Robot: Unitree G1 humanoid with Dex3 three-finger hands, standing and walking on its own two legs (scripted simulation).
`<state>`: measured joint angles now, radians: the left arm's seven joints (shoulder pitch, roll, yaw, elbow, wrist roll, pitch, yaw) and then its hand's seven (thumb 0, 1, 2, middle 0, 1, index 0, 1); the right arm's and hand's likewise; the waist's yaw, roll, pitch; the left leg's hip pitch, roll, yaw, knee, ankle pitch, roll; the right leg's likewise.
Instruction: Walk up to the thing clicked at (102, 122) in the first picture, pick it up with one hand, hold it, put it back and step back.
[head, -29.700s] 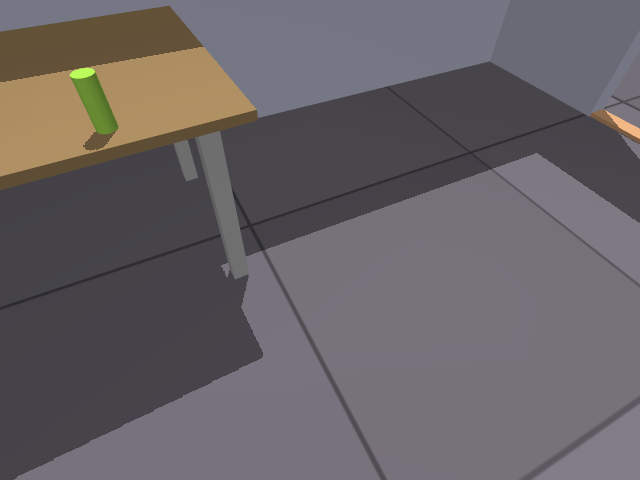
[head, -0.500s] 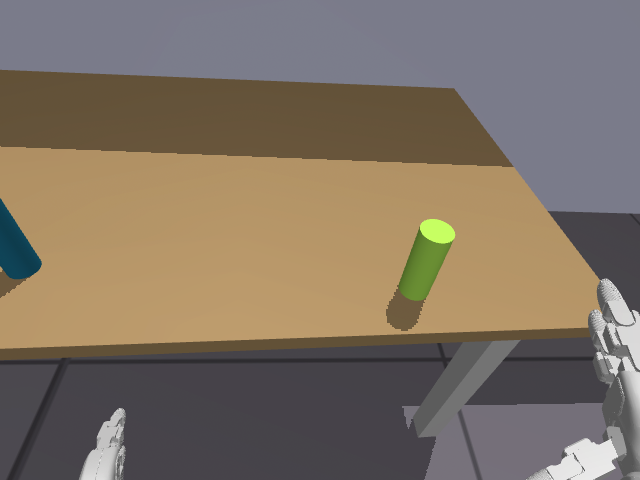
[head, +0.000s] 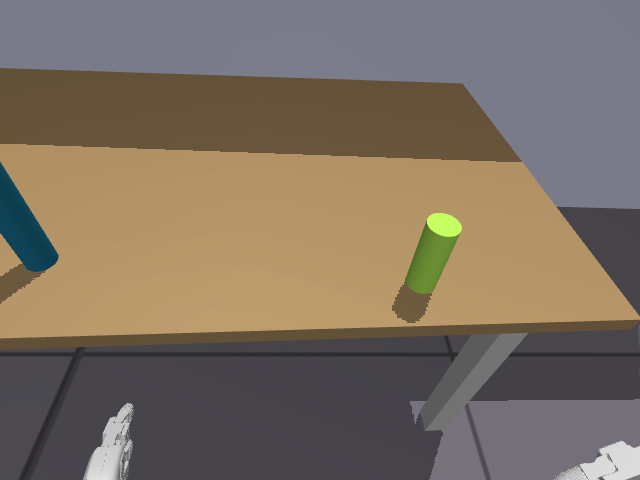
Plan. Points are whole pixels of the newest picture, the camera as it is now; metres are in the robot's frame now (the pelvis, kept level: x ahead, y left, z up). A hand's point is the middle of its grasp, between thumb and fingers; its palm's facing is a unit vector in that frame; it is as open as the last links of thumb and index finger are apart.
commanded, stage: home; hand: right
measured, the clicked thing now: (431, 255) +0.45 -0.19 +0.03
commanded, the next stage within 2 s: none
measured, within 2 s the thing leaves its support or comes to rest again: neither
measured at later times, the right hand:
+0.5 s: hand (439, 458) +0.19 -0.17 -0.10, palm faces +0.03 +0.98 -0.17, open 17.6 cm
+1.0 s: hand (454, 458) +0.20 -0.20 -0.12, palm faces -0.06 +0.95 -0.29, open 17.5 cm
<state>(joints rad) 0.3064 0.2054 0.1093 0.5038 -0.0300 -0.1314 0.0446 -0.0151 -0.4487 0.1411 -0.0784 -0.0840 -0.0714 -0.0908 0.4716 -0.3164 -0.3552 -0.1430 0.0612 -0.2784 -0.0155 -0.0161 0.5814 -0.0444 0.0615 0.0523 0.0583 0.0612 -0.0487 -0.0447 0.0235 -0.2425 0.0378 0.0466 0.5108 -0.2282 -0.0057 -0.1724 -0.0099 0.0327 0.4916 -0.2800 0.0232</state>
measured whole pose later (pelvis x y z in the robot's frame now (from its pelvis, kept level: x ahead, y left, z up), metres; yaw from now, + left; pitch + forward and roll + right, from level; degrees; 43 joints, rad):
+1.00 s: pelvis +0.03 -0.01 +0.00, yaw +2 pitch +1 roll +0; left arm 0.20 0.26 0.00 0.74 0.04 -0.01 0.01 0.00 0.90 0.90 -0.21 -0.30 -0.20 -0.30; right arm 0.20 -0.25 0.02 0.67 -0.04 -0.05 -0.04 -0.01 0.56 -0.04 0.06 0.04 0.05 0.05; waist 0.01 0.00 0.02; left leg -0.28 0.03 0.02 0.55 -0.28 -0.02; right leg -0.20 -0.01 0.00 0.54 -0.35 0.01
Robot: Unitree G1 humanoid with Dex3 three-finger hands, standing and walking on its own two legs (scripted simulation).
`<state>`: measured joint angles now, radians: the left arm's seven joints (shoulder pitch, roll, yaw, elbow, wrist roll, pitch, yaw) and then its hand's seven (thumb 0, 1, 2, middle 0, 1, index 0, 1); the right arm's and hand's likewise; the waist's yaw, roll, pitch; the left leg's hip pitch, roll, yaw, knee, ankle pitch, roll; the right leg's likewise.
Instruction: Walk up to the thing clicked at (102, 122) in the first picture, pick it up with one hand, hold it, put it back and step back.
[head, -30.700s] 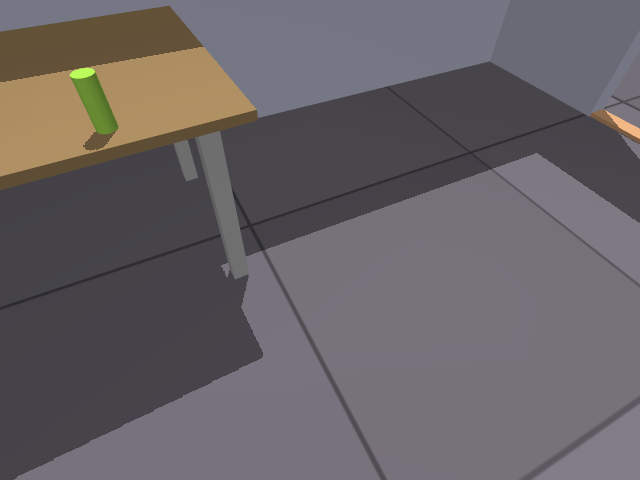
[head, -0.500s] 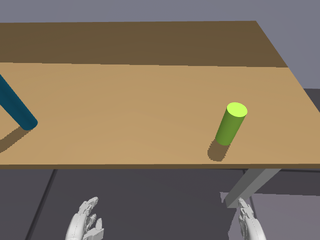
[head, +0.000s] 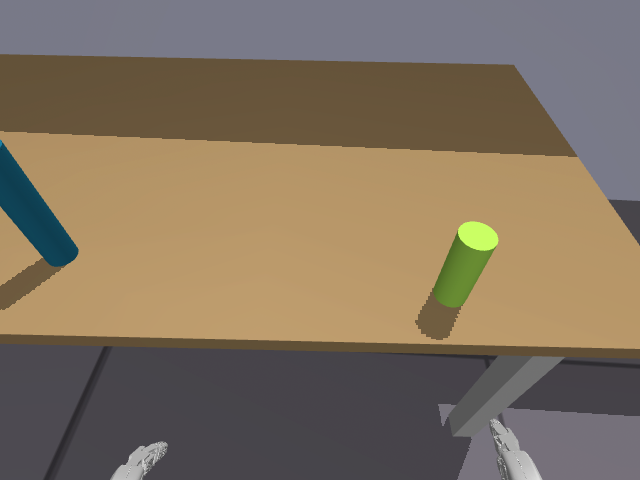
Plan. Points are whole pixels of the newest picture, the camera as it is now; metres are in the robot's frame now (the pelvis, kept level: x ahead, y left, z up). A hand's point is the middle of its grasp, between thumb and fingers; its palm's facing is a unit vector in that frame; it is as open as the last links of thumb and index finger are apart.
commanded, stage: home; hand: right
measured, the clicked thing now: (462, 267) +0.41 -0.19 +0.03
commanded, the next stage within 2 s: stand in 1.76 s
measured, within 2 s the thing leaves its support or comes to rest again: neither
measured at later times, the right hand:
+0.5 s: hand out of the picture +0.01 -0.26 -0.14, palm faces -0.06 +0.93 -0.37, open 17.4 cm
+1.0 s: hand out of the picture +0.06 -0.25 -0.14, palm faces -0.06 +0.93 -0.36, open 17.3 cm
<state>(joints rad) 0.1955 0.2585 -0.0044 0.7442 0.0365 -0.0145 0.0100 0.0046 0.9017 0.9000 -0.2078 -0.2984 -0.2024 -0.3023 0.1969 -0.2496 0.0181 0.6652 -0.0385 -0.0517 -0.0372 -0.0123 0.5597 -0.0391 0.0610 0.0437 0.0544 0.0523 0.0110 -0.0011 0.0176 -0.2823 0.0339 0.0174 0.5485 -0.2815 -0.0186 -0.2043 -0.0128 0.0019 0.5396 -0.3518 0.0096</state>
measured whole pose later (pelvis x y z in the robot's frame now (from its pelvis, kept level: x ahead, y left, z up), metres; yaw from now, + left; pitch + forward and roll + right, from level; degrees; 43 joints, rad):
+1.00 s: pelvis -0.02 +0.01 +0.01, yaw +1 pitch -2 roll +0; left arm 0.15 0.36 -0.01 1.12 0.01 -0.01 -0.01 0.00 0.90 0.90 -0.21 -0.30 -0.20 -0.30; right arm 0.12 -0.35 0.03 1.12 -0.01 -0.01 0.00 -0.01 0.51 -0.06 0.06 0.05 0.06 0.06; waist 0.00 -0.01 0.04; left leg -0.16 0.03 0.01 0.37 -0.16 -0.01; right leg -0.07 -0.02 -0.01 0.34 -0.23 0.02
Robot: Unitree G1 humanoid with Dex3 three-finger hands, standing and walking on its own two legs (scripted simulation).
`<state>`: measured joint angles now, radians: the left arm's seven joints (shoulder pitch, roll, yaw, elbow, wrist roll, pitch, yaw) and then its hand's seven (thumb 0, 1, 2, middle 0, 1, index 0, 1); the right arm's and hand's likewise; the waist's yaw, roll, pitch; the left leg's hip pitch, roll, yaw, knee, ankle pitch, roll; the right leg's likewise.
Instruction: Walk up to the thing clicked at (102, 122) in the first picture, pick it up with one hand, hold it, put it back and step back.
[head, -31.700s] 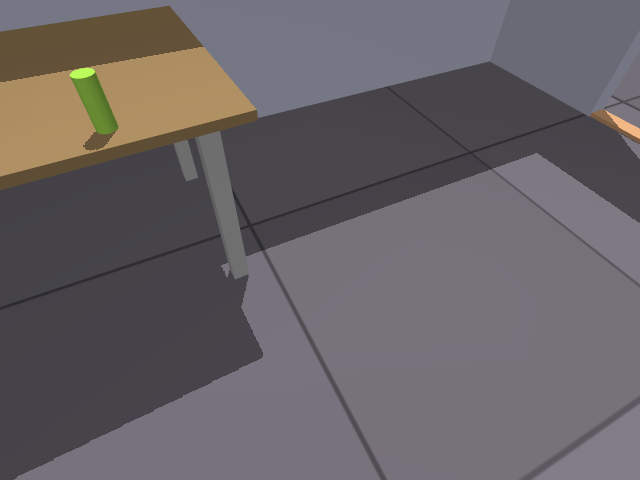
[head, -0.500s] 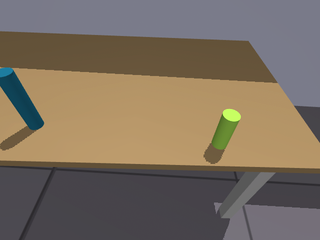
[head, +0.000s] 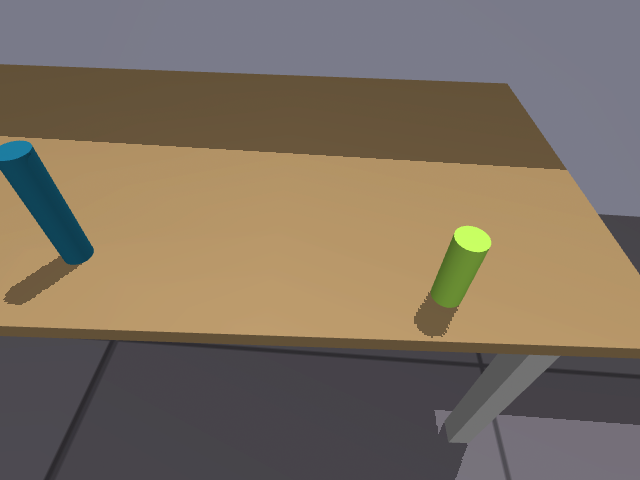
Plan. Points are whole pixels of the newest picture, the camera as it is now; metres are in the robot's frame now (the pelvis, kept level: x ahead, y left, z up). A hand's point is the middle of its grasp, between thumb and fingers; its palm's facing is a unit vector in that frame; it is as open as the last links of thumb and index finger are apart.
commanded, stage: home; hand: right
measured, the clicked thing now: (458, 269) +0.42 -0.20 +0.02
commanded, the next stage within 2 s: stand in 0.76 s
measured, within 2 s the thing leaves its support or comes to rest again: neither
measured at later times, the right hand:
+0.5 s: hand out of the picture +0.07 -0.25 -0.16, palm faces -0.04 +0.94 -0.35, open 17.3 cm
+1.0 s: hand out of the picture +0.08 -0.26 -0.15, palm faces -0.05 +0.94 -0.35, open 16.5 cm
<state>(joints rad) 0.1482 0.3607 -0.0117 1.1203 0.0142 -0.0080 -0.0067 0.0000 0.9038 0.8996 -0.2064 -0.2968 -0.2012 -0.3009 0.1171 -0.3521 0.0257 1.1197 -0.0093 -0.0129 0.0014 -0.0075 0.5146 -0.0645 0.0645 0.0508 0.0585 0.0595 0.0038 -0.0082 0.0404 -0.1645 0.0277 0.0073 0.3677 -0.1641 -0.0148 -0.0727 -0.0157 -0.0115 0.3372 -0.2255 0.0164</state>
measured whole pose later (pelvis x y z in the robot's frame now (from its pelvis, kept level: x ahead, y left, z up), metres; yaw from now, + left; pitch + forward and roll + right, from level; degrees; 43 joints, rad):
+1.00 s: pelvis +0.00 +0.00 +0.00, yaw +1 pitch -2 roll +0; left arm 0.13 0.35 0.00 1.12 0.01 -0.01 -0.01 0.00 0.90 0.90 -0.21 -0.30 -0.20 -0.30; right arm 0.11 -0.35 0.02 1.13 -0.01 -0.01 0.00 -0.01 0.41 -0.17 0.12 0.13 0.11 0.14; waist 0.00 0.00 0.05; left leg -0.14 0.03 -0.01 0.34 -0.15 -0.02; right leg -0.05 -0.02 -0.03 0.31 -0.22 0.01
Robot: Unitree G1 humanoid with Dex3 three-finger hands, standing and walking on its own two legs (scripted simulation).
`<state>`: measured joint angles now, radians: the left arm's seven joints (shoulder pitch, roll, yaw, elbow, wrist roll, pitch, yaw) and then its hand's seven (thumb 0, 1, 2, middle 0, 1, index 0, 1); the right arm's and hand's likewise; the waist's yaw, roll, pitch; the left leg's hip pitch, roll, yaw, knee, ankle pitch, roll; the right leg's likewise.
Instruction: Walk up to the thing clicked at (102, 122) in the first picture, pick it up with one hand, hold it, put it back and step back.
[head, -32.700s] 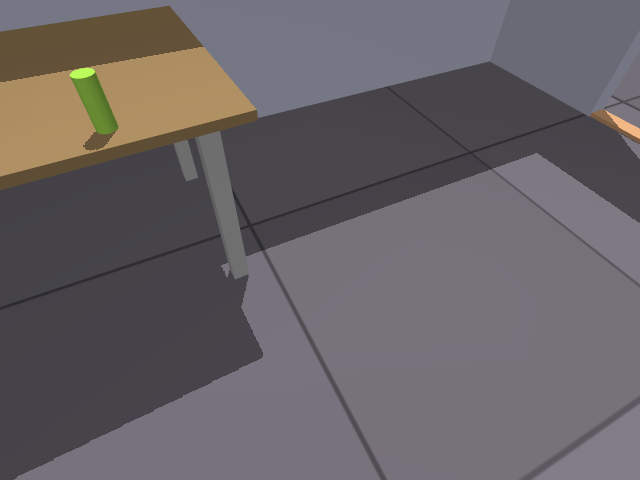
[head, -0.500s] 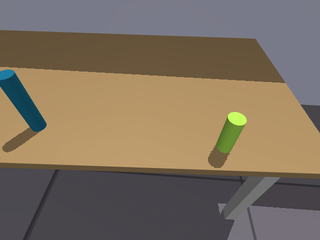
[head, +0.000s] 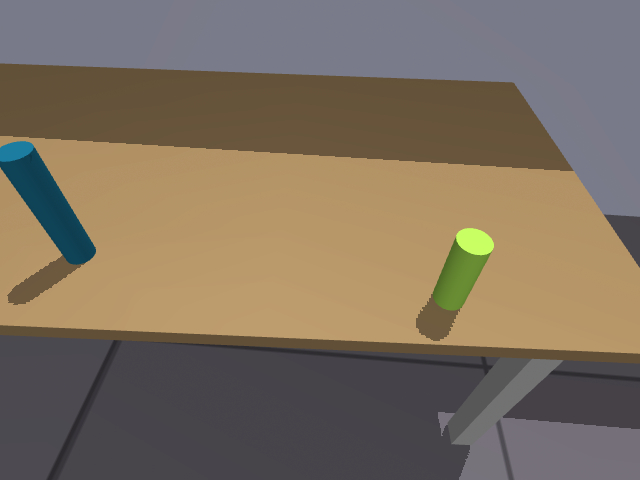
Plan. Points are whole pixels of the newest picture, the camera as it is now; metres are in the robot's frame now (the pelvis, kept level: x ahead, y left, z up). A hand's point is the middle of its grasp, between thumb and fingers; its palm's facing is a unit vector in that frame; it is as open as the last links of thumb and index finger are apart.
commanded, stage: stand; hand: right
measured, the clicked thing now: (460, 271) +0.42 -0.20 +0.02
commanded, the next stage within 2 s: none
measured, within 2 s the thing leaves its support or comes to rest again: neither
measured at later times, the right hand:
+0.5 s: hand out of the picture +0.06 -0.25 -0.16, palm faces -0.04 +0.94 -0.34, open 7.6 cm
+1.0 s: hand out of the picture +0.08 -0.25 -0.16, palm faces -0.05 +0.94 -0.34, open 7.4 cm
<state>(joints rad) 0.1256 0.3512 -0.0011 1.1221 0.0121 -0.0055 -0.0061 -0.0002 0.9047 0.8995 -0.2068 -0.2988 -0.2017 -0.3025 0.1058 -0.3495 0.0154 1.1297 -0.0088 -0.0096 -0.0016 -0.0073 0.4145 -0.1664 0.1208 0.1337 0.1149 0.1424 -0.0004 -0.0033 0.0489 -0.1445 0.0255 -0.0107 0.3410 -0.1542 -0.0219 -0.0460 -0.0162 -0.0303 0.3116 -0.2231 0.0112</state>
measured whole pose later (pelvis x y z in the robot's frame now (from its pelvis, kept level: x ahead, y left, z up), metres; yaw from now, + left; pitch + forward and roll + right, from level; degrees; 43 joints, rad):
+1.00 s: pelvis +0.01 +0.00 +0.00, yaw +0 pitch -2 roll +0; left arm 0.13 0.35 0.00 1.12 0.01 -0.01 -0.01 0.00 0.91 0.90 -0.21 -0.30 -0.20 -0.30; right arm 0.11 -0.35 0.02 1.13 -0.01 -0.01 0.00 0.00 -0.91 -0.90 0.21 0.30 0.20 0.30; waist 0.00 0.00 0.06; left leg -0.14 0.03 -0.02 0.33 -0.15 -0.03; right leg -0.05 -0.02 -0.04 0.31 -0.23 0.01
